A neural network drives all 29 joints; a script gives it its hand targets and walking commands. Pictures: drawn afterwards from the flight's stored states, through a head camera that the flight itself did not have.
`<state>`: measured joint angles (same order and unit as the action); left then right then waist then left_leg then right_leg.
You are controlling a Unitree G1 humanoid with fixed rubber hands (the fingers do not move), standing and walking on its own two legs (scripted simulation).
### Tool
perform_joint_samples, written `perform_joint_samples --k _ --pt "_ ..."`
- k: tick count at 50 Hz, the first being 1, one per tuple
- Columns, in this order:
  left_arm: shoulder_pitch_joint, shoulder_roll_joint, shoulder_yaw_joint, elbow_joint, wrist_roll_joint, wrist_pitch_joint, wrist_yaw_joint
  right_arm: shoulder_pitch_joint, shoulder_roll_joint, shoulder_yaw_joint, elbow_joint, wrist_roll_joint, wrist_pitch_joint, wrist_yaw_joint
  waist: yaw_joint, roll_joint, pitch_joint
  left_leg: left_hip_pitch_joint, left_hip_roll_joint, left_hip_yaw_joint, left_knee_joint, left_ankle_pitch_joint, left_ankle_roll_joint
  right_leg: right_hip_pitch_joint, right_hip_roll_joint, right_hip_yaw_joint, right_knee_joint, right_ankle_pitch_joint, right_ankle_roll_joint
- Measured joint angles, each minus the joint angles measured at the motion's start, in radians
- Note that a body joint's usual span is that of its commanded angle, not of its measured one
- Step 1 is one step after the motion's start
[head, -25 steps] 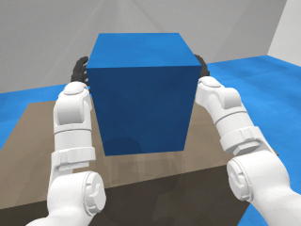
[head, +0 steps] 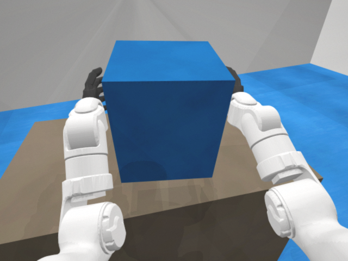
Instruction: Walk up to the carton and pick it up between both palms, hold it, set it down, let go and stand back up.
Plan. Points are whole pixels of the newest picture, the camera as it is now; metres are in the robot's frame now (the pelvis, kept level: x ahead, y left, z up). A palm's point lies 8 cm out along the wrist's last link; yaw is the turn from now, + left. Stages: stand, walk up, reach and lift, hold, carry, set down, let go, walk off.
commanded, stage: hold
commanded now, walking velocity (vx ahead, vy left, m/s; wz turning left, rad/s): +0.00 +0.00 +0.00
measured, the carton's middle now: (165, 110) +0.38 +0.01 +0.24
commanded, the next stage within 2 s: set down in 1.22 s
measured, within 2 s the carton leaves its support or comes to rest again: neither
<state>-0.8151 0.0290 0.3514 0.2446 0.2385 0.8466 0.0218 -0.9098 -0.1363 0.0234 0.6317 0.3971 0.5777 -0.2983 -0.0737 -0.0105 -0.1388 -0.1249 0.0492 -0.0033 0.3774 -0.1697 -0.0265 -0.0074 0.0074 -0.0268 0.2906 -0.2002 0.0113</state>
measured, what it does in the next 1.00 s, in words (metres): stands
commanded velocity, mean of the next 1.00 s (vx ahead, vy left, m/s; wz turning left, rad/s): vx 0.00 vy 0.00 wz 0.00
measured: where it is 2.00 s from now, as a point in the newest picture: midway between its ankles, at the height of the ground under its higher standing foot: outside the picture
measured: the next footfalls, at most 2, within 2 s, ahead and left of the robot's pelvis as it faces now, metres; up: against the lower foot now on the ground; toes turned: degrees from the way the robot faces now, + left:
none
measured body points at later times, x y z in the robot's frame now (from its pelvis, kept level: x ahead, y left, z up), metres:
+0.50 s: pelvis +0.00 +0.00 +0.00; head -0.10 +0.02 +0.44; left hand +0.37 +0.16 +0.28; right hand +0.37 -0.14 +0.27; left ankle +0.03 +0.13 -0.75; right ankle -0.02 -0.12 -0.75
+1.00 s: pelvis +0.01 +0.00 +0.00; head -0.08 +0.02 +0.44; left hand +0.38 +0.15 +0.26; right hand +0.38 -0.15 +0.26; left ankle +0.03 +0.13 -0.75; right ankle -0.02 -0.12 -0.75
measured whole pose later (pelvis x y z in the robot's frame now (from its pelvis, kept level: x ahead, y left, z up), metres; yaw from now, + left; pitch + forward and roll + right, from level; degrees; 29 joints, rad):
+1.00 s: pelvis +0.01 +0.00 +0.00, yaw +0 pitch -4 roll -1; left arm -0.79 0.02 0.34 0.26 0.24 0.83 0.02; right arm -0.91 -0.16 0.07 0.65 0.42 0.58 -0.30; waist -0.09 0.00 -0.15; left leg -0.13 0.05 0.00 0.38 -0.18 -0.03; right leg -0.01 0.01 -0.02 0.28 -0.20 0.01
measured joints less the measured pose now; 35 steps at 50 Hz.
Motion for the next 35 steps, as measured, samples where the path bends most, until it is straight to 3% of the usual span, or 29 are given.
perform_joint_samples --k 6,15,28,35 --pt "-0.015 0.01 0.008 0.053 0.019 -0.006 -0.019 -0.046 0.005 -0.011 0.063 -0.018 0.017 0.004 -0.001 -0.006 0.007 0.012 0.001 -0.002 -0.009 0.007 -0.003 0.01 0.002 -0.002 -0.003 0.003 -0.004" --pt "0.012 0.007 -0.002 0.034 0.016 -0.012 -0.021 -0.014 0.006 0.001 0.039 -0.01 0.009 0.0 -0.019 0.0 0.007 0.003 0.0 -0.003 -0.006 0.009 -0.001 0.002 0.0 -0.002 -0.001 0.006 -0.001" --pt "-0.045 0.026 0.006 0.093 0.013 -0.015 -0.017 -0.054 0.008 -0.011 0.096 -0.019 -0.005 0.008 0.003 -0.009 0.0 0.001 -0.003 0.009 -0.007 0.01 0.003 -0.008 -0.003 0.01 0.005 0.006 0.002" --pt "-0.027 0.026 -0.025 0.064 0.007 -0.013 -0.006 -0.049 -0.003 -0.009 0.078 -0.005 -0.007 0.013 -0.008 -0.004 0.002 -0.017 -0.003 -0.005 0.004 0.006 0.002 -0.008 -0.002 -0.003 -0.01 0.012 0.001"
